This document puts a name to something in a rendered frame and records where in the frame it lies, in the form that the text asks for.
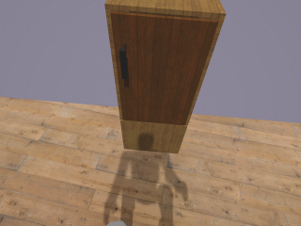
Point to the handle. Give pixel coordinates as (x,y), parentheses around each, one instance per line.
(123,62)

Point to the cupboard door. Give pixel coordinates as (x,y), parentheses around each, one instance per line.
(165,58)

